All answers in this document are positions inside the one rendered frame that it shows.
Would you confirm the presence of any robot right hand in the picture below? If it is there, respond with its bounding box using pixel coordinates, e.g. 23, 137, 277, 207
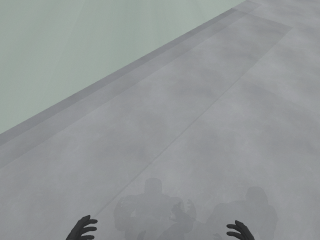
226, 220, 255, 240

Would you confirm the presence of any robot left hand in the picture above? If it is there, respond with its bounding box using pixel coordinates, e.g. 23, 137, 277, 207
66, 215, 98, 240

